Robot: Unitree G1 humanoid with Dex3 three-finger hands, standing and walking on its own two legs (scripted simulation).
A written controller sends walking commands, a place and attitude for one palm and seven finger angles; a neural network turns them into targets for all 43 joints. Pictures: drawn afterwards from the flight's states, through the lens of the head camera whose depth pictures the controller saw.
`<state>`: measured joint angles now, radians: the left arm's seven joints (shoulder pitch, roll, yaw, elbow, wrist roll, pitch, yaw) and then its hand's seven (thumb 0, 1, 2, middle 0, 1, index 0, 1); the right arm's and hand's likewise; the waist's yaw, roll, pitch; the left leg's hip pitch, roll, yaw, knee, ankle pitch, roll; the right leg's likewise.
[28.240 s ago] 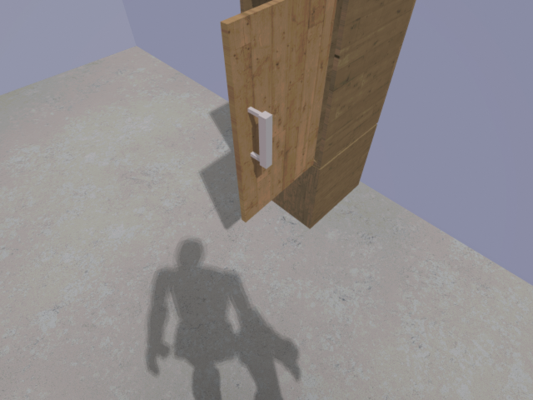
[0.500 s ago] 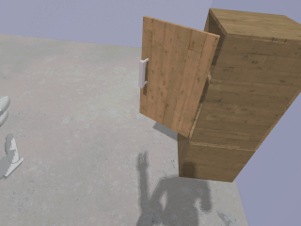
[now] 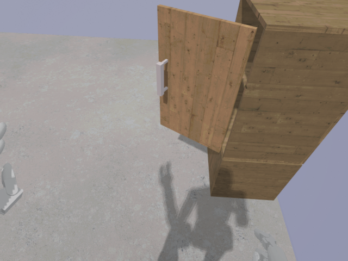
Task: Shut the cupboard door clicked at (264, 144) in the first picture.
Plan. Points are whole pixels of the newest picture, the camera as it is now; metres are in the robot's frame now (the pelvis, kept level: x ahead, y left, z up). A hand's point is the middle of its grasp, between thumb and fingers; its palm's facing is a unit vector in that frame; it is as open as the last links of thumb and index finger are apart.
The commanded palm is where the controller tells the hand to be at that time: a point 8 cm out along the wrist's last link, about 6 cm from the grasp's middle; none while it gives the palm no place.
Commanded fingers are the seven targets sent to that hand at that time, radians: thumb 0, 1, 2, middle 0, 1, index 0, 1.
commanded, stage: stop stepping back and stand still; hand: left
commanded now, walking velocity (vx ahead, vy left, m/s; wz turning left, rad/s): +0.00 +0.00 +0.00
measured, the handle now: (163, 77) +0.83 +0.08 -0.02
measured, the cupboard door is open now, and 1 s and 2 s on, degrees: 60 60 60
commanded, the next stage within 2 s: let the arm hang, fingers relaxed in 0.26 s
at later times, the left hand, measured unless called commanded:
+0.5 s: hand (58, 235) +0.19 +0.26 -0.02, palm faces +0.14 -0.89 -0.42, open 7.4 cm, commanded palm none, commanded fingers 0.00 0.90 0.90 -0.20 -0.30 -0.20 -0.30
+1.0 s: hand out of the picture -0.10 +0.23 -0.17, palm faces +0.02 -0.98 -0.22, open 7.3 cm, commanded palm none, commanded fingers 0.00 0.90 0.90 -0.20 -0.30 -0.20 -0.30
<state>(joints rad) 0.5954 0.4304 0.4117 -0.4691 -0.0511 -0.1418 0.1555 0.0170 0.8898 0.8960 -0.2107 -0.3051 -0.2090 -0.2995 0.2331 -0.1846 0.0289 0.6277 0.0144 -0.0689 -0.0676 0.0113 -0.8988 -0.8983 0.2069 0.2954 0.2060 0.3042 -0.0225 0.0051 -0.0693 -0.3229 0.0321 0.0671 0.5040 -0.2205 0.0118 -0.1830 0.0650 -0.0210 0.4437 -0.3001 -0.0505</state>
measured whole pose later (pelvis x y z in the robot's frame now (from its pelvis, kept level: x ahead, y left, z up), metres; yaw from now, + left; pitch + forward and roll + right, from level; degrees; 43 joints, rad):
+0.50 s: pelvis -0.02 +0.02 -0.01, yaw +2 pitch +1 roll -1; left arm 0.27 0.34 0.10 0.28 0.02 0.00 0.02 0.01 0.90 0.90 -0.20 -0.30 -0.20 -0.30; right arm 0.15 -0.30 0.01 0.76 -0.01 -0.03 0.01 0.01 -0.90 -0.90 0.20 0.29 0.20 0.30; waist 0.00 0.07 -0.07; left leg -0.35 0.00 0.05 0.57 -0.23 0.04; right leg -0.22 0.03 -0.04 0.54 -0.34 -0.03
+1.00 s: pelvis -0.03 +0.04 +0.01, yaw +1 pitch -2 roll -1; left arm 0.39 0.21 0.01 1.16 0.02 0.03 0.02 0.01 0.92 0.90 -0.20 -0.30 -0.20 -0.30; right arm 0.31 -0.18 0.00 1.13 -0.01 0.02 -0.03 0.01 -0.90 -0.90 0.20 0.29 0.20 0.30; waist 0.00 -0.01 0.04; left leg -0.23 -0.03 0.08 0.39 -0.13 0.08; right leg -0.12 0.00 -0.02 0.39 -0.24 0.00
